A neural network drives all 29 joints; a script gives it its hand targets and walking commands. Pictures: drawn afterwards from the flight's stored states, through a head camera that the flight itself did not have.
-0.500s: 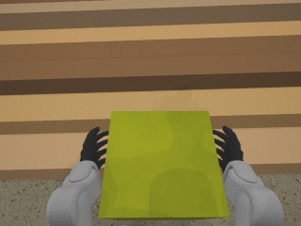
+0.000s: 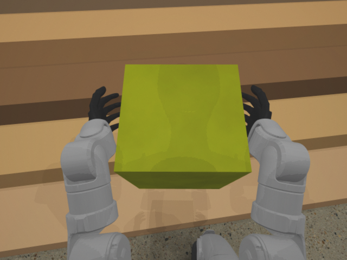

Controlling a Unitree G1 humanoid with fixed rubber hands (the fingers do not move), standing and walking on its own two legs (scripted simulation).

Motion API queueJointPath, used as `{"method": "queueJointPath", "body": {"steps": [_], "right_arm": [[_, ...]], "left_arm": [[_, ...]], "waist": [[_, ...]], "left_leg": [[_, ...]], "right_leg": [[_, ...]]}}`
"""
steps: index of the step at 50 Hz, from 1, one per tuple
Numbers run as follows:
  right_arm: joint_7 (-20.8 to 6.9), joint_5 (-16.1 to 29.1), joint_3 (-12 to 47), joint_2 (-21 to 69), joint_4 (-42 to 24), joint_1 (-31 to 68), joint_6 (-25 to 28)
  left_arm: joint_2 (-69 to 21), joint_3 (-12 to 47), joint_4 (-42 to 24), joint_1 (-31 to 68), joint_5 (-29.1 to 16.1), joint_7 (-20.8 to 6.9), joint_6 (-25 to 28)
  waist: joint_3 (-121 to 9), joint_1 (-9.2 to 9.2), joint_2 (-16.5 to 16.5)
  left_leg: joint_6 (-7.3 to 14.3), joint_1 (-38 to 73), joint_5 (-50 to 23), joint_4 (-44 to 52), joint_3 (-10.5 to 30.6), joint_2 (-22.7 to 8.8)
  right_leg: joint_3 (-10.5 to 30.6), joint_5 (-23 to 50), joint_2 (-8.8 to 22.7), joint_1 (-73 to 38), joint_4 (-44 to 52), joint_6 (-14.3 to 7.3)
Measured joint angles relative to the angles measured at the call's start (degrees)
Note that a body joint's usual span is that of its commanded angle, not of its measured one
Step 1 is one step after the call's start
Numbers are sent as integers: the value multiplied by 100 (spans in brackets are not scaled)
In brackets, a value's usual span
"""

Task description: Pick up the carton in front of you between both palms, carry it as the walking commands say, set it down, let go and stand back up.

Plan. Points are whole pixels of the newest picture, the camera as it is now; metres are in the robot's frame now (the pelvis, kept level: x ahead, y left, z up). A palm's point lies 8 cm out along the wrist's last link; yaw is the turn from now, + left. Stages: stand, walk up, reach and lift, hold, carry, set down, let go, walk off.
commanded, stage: carry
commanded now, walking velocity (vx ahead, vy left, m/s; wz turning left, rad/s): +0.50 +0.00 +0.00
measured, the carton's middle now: (180, 137) +0.36 -0.01 +0.07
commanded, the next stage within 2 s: none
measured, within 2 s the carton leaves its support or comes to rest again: neither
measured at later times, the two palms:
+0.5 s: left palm (111, 33) +0.66 +0.16 +0.14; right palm (221, 36) +0.67 -0.15 +0.13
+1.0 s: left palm out of the picture +0.99 +0.17 +0.35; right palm out of the picture +1.01 -0.13 +0.36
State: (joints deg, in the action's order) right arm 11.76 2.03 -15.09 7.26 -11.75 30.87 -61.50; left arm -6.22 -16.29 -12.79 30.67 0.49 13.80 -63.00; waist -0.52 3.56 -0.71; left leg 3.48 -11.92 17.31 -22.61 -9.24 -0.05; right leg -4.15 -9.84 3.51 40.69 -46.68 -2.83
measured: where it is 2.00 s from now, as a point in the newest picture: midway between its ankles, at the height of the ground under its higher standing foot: (157, 31)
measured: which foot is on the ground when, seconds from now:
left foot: down 0.00-0.12, up 0.14-0.48, down 0.50-0.98, up 1.00-1.00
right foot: up 0.00-0.08, down 0.10-0.54, up 0.56-0.92, down 0.94-1.00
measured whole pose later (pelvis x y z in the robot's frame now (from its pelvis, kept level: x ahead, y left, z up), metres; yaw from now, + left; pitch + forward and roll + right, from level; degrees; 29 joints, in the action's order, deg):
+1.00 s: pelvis +0.65 -0.02 +0.19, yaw +0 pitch +4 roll -5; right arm 12.6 0.5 -21.3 5.5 -9.2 34.6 -67.5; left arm -6.3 -14.7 -6.5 38.0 -0.3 14.2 -68.7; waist -3.1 -7.0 0.0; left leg 2.8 -8.3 4.7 -43.5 -3.6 -6.4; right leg -12.5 -19.3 -2.0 46.0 -62.6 -8.5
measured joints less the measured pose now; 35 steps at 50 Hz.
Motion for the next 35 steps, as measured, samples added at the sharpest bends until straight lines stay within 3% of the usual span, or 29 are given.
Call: {"method": "queueJointPath", "body": {"steps": [4, 5, 6, 9, 14, 19, 21, 23, 25, 26, 27, 28, 30, 31, 32, 33, 35], "right_arm": [[22, -108, -58, -13, 62, 105, 17], [34, -147, -92, -36, 19, 66, -7], [33, -188, -110, -101, 23, 75, -19], [44, -209, -228, -142, 131, 4, -43], [28, -350, -378, 222, -177, -266, -79], [110, -326, -226, 187, -609, -421, 78], [150, -327, -124, 163, -648, -433, 88], [170, -382, -42, 158, -582, -387, 66], [153, -403, 33, 147, -353, -339, 46], [125, -399, 79, 171, -200, -322, 43], [88, -389, 119, 212, -67, -262, 38], [50, -347, 158, 241, 4, -198, 23], [66, -233, 287, 250, 65, -212, 44], [106, -190, 331, 216, 61, -273, 55], [133, -126, 359, 162, 47, -323, 48], [144, -62, 363, 105, 45, -335, 38], [145, 56, 341, 4, 74, -260, 33]], "left_arm": [[45, 0, 198, 175, -14, -55, 57], [14, 27, 277, 236, 8, -86, 50], [-45, 39, 320, 269, 16, -111, 64], [-128, 116, 387, 182, -62, -179, 4], [-261, 59, 140, -205, -176, -206, 50], [-219, 204, -162, -290, -324, -220, 256], [-144, 237, -230, -329, -379, -217, 263], [-94, 205, -248, -351, -401, -222, 226], [-126, 101, -236, -438, -332, -239, 174], [-138, 24, -225, -515, -278, -268, 148], [-116, -65, -193, -529, -205, -297, 145], [-80, -153, -135, -511, -152, -322, 177], [-34, -227, -64, -518, -93, -326, 237], [-83, -251, -63, -549, -14, -319, 251], [-168, -279, -82, -572, 73, -305, 256], [-259, -308, -109, -570, 168, -289, 261], [-376, -339, -167, -517, 320, -256, 273]], "waist": [[-70, -227, 59], [-81, -330, 22], [-72, -498, 122], [46, -803, 245], [260, -922, 134], [307, -1009, 173], [297, -964, 154], [223, -839, 86], [96, -606, 109], [59, -398, 76], [146, -136, -17], [239, 107, -31], [370, 475, -6], [394, 605, 11], [400, 696, 41], [407, 746, 73], [397, 782, 138]], "left_leg": [[-111, 222, 716, -817, -32, -126], [-107, 103, 659, -1479, -64, -173], [-104, -161, 509, -2358, 68, -265], [-38, -1317, 688, -5172, 715, -78], [130, -3027, 474, -7100, 726, 18], [335, -4871, 1348, -9068, 709, -148], [352, -5328, 1478, -8657, 578, -274], [375, -5268, 1144, -6976, 268, -316], [500, -4707, 753, -5451, 12, -190], [571, -4157, 1015, -4941, -66, -9], [459, -3755, 1003, -4607, -150, 153], [369, -3493, 916, -4384, -180, 225], [303, -2930, 746, -3834, -128, 311], [283, -2603, 669, -3467, -73, 353], [227, -2267, 590, -3057, -3, 376], [322, -1926, 439, -2631, 50, 374], [261, -1264, 306, -1836, 184, 314]], "right_leg": [[-382, 652, -282, -624, 1182, -156], [-468, 772, -314, -990, 1540, -182], [-515, 416, -406, -1122, 1476, -246], [-524, -279, -567, -1332, 1231, -371], [-400, -448, -514, -2025, 1787, -300], [-206, -811, -427, -2742, 2110, -172], [-112, -868, -324, -3218, 2485, 3], [-81, -473, -152, -3691, 3068, -37], [-164, -418, -41, -3890, 3110, -77], [-214, -282, 79, -3772, 2662, -107], [-140, 106, 270, -3433, 1673, -94], [268, 153, 191, -2838, -53, 51], [996, -198, -415, -1715, -3426, 53], [1111, -347, -650, -1297, -4521, -37], [1110, -482, -794, -903, -5236, -119], [1036, -581, -857, -528, -5650, -179], [726, -836, -800, 184, -5890, -253]]}}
